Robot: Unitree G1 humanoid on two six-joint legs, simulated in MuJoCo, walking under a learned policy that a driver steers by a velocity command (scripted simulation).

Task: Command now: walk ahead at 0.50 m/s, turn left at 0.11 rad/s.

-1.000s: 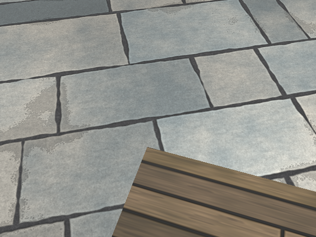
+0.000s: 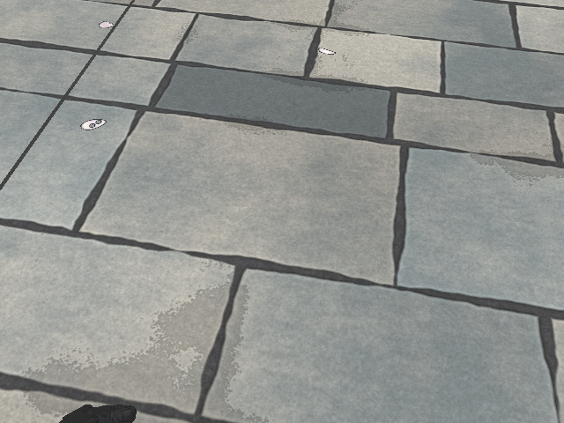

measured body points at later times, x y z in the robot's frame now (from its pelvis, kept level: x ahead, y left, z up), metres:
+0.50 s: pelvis +0.28 +0.00 +0.00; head +0.31 +0.00 +0.45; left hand +0.31 +0.29 -0.12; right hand +0.48 -0.26 -0.06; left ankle +0.40 +0.11 -0.73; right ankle +0.13 -0.11 -0.72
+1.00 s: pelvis +0.51 -0.10 +0.00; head +0.54 -0.13 +0.44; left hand +0.82 +0.01 -0.07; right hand +0.38 -0.37 -0.13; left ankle +0.41 +0.11 -0.70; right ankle +0.56 -0.24 -0.72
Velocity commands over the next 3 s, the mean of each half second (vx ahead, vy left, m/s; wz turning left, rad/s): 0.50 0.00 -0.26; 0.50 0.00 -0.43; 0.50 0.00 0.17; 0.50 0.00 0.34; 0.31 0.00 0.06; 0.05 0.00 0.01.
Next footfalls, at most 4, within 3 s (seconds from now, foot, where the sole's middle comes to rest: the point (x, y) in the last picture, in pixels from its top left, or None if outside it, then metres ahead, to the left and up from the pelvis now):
0.48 left None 0.44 0.10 -0.76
0.98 right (384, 364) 0.60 -0.26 -0.76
1.54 left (321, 242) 0.97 -0.15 -0.76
2.02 right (395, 160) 1.28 -0.42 -0.76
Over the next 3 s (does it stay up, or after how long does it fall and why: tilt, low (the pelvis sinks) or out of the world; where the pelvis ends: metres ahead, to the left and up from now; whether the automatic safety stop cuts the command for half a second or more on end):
stays up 1.32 -0.30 0.01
